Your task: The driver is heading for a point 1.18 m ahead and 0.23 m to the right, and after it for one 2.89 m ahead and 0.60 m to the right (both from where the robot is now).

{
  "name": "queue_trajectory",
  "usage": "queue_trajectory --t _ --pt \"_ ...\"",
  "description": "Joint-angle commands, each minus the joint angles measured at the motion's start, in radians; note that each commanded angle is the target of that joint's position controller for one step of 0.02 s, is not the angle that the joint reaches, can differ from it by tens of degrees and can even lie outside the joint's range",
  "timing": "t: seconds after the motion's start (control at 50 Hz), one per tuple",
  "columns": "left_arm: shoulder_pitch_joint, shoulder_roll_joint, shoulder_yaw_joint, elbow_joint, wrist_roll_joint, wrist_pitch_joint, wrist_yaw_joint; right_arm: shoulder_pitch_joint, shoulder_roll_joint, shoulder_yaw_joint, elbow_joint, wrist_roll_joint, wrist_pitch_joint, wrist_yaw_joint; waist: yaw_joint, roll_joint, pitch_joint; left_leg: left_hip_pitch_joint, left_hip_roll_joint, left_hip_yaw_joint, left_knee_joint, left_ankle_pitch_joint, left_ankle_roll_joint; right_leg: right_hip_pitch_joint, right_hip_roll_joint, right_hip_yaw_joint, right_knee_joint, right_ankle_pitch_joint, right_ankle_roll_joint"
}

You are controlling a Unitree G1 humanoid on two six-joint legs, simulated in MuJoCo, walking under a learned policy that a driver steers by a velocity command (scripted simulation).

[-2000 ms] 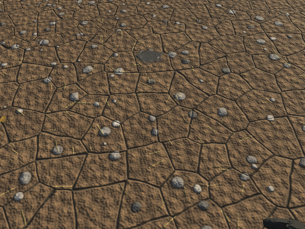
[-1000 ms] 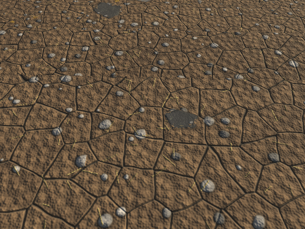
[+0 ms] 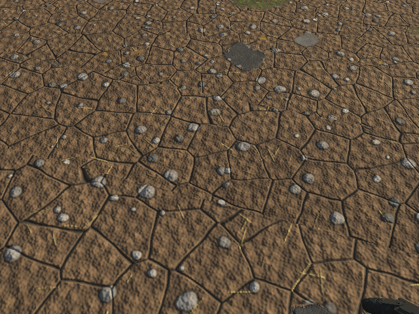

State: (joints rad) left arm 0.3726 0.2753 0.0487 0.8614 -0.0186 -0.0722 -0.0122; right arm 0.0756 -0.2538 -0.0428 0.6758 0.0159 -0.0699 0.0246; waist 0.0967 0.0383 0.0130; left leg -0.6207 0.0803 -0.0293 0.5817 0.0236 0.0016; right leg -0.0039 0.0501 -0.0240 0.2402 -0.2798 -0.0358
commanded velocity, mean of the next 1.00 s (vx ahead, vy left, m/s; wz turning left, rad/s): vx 0.50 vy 0.00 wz -0.27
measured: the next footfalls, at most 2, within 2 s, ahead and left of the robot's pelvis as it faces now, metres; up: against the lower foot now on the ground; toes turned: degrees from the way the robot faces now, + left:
left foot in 0.10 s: +0.23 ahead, +0.14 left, +0.00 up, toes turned +1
right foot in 0.64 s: +0.50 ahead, -0.13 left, +0.00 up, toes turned -10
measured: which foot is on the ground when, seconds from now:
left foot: up 0.00-0.08, down 0.10-0.66, up 0.68-1.00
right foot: down 0.00-0.10, up 0.12-0.62, down 0.64-1.00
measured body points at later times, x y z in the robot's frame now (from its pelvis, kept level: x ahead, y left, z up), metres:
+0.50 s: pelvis +0.26 +0.03 +0.00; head +0.29 +0.03 +0.45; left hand +0.46 +0.27 -0.10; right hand +0.27 -0.25 -0.12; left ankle +0.19 +0.14 -0.74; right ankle +0.44 -0.14 -0.69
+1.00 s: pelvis +0.53 -0.05 +0.00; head +0.55 -0.07 +0.45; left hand +0.66 +0.20 -0.11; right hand +0.64 -0.36 -0.09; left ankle +0.75 +0.06 -0.69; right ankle +0.47 -0.12 -0.74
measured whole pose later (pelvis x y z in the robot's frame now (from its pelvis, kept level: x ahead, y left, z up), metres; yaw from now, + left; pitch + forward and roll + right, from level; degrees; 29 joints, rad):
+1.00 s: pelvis +0.53 -0.05 +0.00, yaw -20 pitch +2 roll +0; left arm 0.37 0.26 0.07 0.76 0.00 -0.03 0.01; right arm 0.08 -0.28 -0.06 0.71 -0.02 -0.09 0.01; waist 0.06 0.03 0.02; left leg -0.65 0.06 -0.10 0.71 0.09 -0.04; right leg -0.16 0.12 0.14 0.40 -0.26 -0.08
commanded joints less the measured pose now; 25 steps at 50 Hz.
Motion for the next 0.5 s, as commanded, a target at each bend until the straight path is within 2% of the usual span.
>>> queue_trajectory --t 0.02,0.04,0.06,0.08,0.1,0.12,0.14,0.16,0.18,0.2,0.22,0.24,0.28,0.32,0.42,0.5 --pt "0.024 0.182 0.045 -0.025 -0.007 0.007 0.009 -0.105 -0.08 -0.02 -0.103 0.004 -0.025 0.016 -0.02 -0.118 0.042 0.007 -0.025 0.017 -0.057 -0.056 0.031 0.028 -0.298 0.146 -0.008 0.395 -0.143" --pt "0.015 0.19 0.048 -0.022 -0.006 0.012 0.012 -0.076 -0.095 -0.026 -0.097 0.002 -0.027 0.017 -0.043 -0.126 0.025 0.058 -0.037 0.026 -0.073 -0.087 0.045 0.044 -0.302 0.143 0.03 0.469 -0.133" --pt "-0.008 0.198 0.049 -0.025 -0.008 0.016 0.015 -0.004 -0.114 -0.038 -0.078 -0.002 -0.027 0.016 -0.091 -0.13 -0.019 0.17 -0.066 0.053 -0.1 -0.094 0.066 0.041 -0.284 0.12 0.112 0.618 -0.117" --pt "-0.016 0.181 0.042 -0.027 -0.006 0.019 0.017 0.135 -0.155 -0.06 -0.035 -0.008 -0.026 0.009 -0.157 -0.113 -0.109 0.375 -0.084 0.071 -0.114 -0.071 0.096 -0.002 -0.236 0.08 0.272 0.716 -0.092" --pt "-0.022 0.134 0.022 -0.051 0.013 0.016 0.021 0.316 -0.223 -0.081 -0.002 -0.019 -0.022 -0.003 -0.226 -0.029 -0.254 0.674 0.072 -0.093 -0.069 -0.01 0.162 -0.187 -0.182 0.036 0.554 0.509 -0.053" --pt "0.103 0.025 -0.012 -0.069 0.015 -0.007 0.014 0.369 -0.305 -0.096 0.015 -0.022 -0.015 -0.004 -0.169 0.234 -0.375 1.012 0.299 -0.549 -0.145 -0.181 0.323 -0.596 -0.006 0.019 0.919 -0.129 0.016" --pt "0.061 0.108 0.005 -0.053 -0.002 -0.026 0.006 0.39 -0.213 -0.072 0.016 -0.006 -0.011 -0.002 -0.21 0.184 -0.392 1.015 0.306 -0.682 -0.236 -0.326 0.324 -0.723 -0.027 0.145 1.045 -0.307 0.011" --pt "-0.03 0.158 0.02 -0.086 -0.024 -0.036 0.0 0.323 -0.181 -0.058 0.013 -0.005 -0.01 -0.005 -0.204 0.123 -0.234 0.895 0.272 -0.545 -0.259 -0.329 0.282 -0.793 -0.076 0.133 1.073 -0.241 0.002" --pt "-0.089 0.149 0.018 -0.1 -0.019 -0.039 0.002 0.259 -0.162 -0.05 0.005 -0.01 -0.009 -0.005 -0.177 0.051 -0.152 0.757 0.23 -0.433 -0.278 -0.258 0.259 -0.774 -0.122 0.103 1.031 -0.152 0.001" --pt "-0.118 0.142 0.022 -0.105 -0.002 -0.037 0.005 0.208 -0.137 -0.042 0.004 -0.017 -0.01 0.0 -0.148 0.019 -0.086 0.631 0.194 -0.357 -0.31 -0.174 0.249 -0.74 -0.15 0.093 0.969 -0.094 0.007" --pt "-0.099 0.132 0.025 -0.102 0.004 -0.026 0.005 0.179 -0.117 -0.035 0.001 -0.025 -0.015 0.001 -0.111 0.044 -0.073 0.553 0.168 -0.307 -0.338 -0.111 0.242 -0.677 -0.174 0.101 0.931 -0.05 0.012" --pt "-0.077 0.114 0.022 -0.094 0.004 -0.015 0.004 0.167 -0.111 -0.036 0.004 -0.023 -0.019 0.002 -0.092 0.056 -0.068 0.505 0.154 -0.275 -0.368 -0.086 0.246 -0.635 -0.18 0.099 0.904 -0.03 0.02" --pt "-0.07 0.087 0.019 -0.089 0.008 0.006 0.01 0.172 -0.123 -0.04 0.023 -0.016 -0.032 0.001 -0.075 0.051 -0.05 0.444 0.145 -0.211 -0.407 -0.034 0.258 -0.618 -0.187 0.087 0.846 0.006 0.038" --pt "-0.134 0.076 0.015 -0.108 0.013 0.014 0.013 0.19 -0.145 -0.047 0.043 -0.02 -0.034 -0.009 -0.083 0.03 -0.019 0.442 0.147 -0.157 -0.436 0.003 0.26 -0.669 -0.194 0.088 0.757 0.101 0.053" --pt "-0.259 0.047 0.005 -0.132 0.002 0.01 -0.006 0.236 -0.167 -0.053 0.085 -0.024 -0.033 -0.023 -0.134 0.018 0.019 0.477 0.124 0.002 -0.454 0.013 0.2 -0.65 -0.163 0.074 0.499 0.356 0.04" --pt "-0.356 0.042 0.002 -0.181 -0.004 0.014 -0.023 0.29 -0.176 -0.059 0.13 -0.013 -0.019 -0.027 -0.174 0.012 0.057 0.593 0.168 0.053 -0.428 0.009 0.184 -0.685 -0.14 0.062 0.398 0.356 0.014"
